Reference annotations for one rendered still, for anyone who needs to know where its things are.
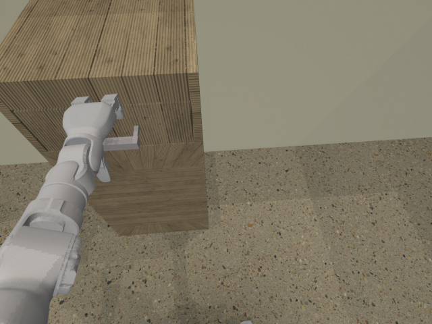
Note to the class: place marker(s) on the drawer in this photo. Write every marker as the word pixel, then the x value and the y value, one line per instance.
pixel 159 123

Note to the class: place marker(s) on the handle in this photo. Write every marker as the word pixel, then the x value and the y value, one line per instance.
pixel 123 143

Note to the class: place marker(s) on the robot left forearm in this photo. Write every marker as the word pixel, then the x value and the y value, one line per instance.
pixel 61 201

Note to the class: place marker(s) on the left robot upper arm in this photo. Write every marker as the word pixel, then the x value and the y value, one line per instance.
pixel 39 264

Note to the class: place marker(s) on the cabinet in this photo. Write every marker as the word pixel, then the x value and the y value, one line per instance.
pixel 144 51

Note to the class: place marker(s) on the left robot hand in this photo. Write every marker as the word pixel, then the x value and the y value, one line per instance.
pixel 96 119

